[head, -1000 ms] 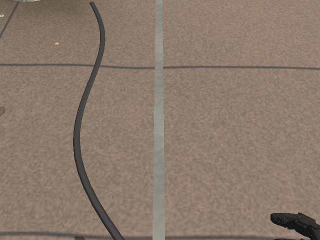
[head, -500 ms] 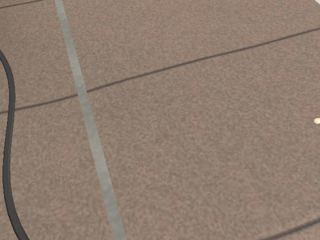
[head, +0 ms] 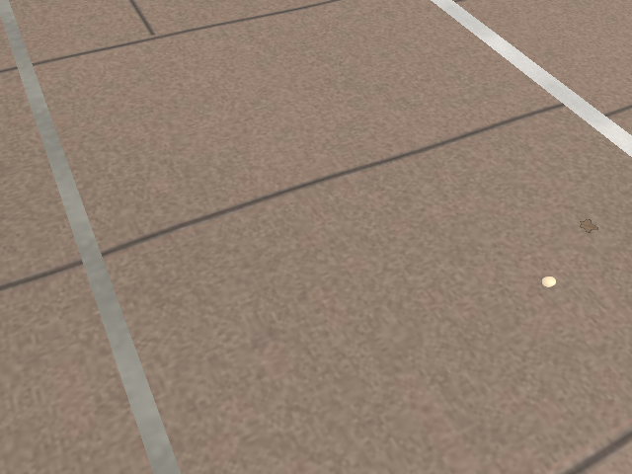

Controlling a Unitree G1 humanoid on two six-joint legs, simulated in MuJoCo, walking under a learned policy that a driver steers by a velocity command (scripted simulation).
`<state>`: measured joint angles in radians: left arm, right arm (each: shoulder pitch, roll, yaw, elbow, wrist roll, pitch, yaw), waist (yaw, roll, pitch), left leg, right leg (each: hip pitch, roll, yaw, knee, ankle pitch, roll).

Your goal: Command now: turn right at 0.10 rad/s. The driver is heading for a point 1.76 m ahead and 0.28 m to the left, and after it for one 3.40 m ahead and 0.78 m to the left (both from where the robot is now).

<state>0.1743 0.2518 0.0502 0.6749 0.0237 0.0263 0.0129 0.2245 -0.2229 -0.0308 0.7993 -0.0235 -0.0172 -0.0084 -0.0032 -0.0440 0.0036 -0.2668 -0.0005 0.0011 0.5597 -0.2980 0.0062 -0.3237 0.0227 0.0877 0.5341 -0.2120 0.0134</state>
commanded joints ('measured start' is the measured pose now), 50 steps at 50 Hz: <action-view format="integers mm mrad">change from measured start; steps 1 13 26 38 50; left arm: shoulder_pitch -37 8 29 32 44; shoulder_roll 83 77 72 66 62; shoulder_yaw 23 28 28 25 11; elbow -63 24 132 265 367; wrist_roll -2 -10 -16 -19 -22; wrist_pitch -9 -23 -17 -15 -17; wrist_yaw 2 14 33 40 43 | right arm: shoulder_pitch -32 -38 -21 15 57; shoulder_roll -126 -106 -105 -106 -98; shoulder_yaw -22 -12 -9 -4 3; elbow -62 -42 48 141 198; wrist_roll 4 11 16 19 21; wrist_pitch -28 -13 -15 -15 -9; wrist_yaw -1 -1 -3 -11 -15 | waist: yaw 5 -5 1 -1 -2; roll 170 19 44 45 48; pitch -34 -25 -2 21 35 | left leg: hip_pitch -61 3 -2 20 39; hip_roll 123 53 44 41 36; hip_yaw -162 -56 -47 -49 -48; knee -187 -119 -150 -191 -208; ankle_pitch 80 78 88 96 116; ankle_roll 49 32 26 33 38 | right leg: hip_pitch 145 112 154 164 150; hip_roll -42 -52 -50 -42 -40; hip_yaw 28 51 43 23 8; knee -30 -52 -60 -91 -112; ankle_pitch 114 155 176 164 148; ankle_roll -9 -17 -12 -1 4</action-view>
